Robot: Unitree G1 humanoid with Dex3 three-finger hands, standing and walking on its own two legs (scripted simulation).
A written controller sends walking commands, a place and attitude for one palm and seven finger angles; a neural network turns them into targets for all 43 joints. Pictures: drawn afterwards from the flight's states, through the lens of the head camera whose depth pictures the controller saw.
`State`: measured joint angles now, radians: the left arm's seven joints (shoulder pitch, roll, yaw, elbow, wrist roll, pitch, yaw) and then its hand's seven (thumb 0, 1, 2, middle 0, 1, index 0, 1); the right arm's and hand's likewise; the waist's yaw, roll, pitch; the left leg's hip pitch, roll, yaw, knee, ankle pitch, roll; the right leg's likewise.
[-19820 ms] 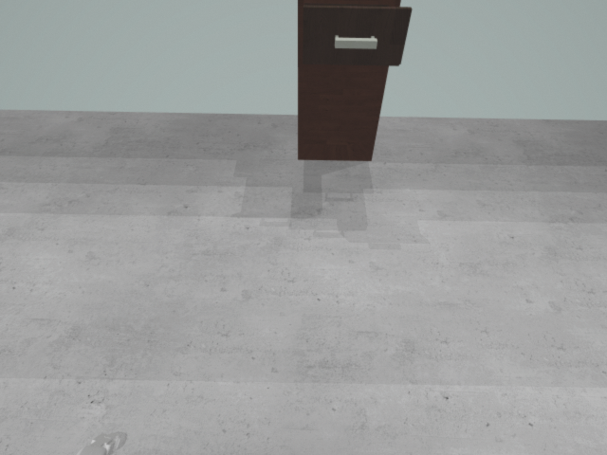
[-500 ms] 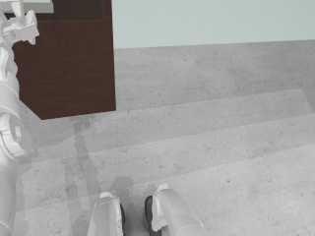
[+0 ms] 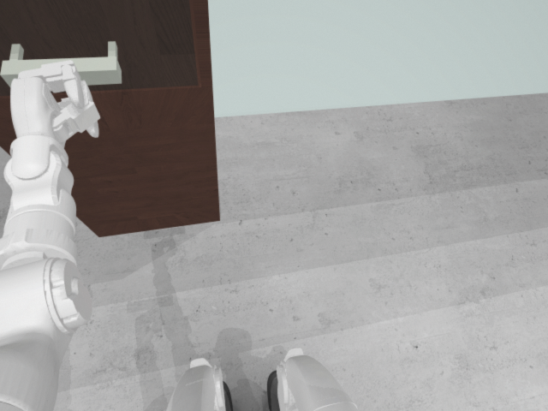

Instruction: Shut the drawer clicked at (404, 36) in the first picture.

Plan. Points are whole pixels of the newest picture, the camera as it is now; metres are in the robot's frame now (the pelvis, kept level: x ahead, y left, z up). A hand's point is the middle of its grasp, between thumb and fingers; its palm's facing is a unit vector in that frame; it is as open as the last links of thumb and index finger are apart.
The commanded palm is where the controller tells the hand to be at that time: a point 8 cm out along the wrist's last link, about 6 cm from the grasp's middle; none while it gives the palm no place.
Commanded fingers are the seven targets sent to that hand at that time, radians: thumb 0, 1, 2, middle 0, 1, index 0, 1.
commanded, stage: draw the hand back to the body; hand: left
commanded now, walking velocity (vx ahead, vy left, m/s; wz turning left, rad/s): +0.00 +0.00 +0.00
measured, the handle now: (65, 61) +0.61 +0.23 +0.06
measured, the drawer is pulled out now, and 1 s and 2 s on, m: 0.00 0.00 0.00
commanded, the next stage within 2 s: step back with the hand held close in 1.36 s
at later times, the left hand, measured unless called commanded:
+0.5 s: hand (15, 185) +0.37 +0.22 +0.14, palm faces +0.10 -0.99 -0.03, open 3.2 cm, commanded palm +0.33 +0.26 +0.15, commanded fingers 0.00 0.90 0.90 -1.40 -1.60 -1.40 -1.60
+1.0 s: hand out of the picture +0.23 +0.23 +0.21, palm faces +0.36 -0.88 -0.31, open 3.2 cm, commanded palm +0.18 +0.28 +0.23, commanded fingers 0.00 0.90 0.90 -1.40 -1.60 -1.40 -1.60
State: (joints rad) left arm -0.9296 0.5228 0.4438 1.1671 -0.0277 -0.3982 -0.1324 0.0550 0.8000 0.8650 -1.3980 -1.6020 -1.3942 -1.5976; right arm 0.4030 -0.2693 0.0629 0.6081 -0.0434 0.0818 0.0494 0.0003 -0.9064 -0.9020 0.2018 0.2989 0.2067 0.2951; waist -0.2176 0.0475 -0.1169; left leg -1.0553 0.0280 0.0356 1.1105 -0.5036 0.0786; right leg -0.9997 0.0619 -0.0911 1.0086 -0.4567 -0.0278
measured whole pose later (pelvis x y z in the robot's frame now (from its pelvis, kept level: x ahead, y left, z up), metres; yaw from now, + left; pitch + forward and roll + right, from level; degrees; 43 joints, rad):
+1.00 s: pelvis +0.02 -0.01 +0.08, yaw +3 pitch -3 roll -1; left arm 0.32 0.33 0.21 -0.22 -0.09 -0.07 0.08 0.01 0.90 0.90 -1.40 -1.60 -1.40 -1.60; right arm 0.20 -0.24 0.06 0.59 0.03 -0.03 -0.04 0.01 -0.90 -0.90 0.20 0.30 0.21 0.30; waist 0.03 0.07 0.00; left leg -0.13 -0.04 0.04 0.46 -0.27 0.06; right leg -0.10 0.03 -0.05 0.42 -0.26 -0.03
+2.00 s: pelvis -0.03 +0.00 +0.08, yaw +2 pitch +0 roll -1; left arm 0.64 0.42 0.39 -0.57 -0.05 -0.20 0.12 0.01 0.89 0.90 -1.40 -1.60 -1.40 -1.60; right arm 0.20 -0.23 -0.01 0.54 0.01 0.00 -0.07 0.01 -0.91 -0.90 0.20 0.30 0.20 0.29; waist 0.00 0.02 0.02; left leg -0.29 -0.05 0.06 0.51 -0.22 0.09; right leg -0.28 0.01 -0.04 0.49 -0.22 -0.01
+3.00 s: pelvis -0.21 -0.03 +0.07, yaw +0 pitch +3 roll +1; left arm 0.69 0.38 0.46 -0.51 -0.08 -0.20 0.13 0.00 0.89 0.90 -1.40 -1.60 -1.40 -1.60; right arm 0.24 -0.24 0.00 0.60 0.04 -0.03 -0.06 0.01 -0.90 -0.90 0.20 0.30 0.21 0.30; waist 0.00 -0.02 -0.08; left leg -0.34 -0.03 0.10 0.57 -0.24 0.05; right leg -0.12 0.02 -0.01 0.52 -0.44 -0.03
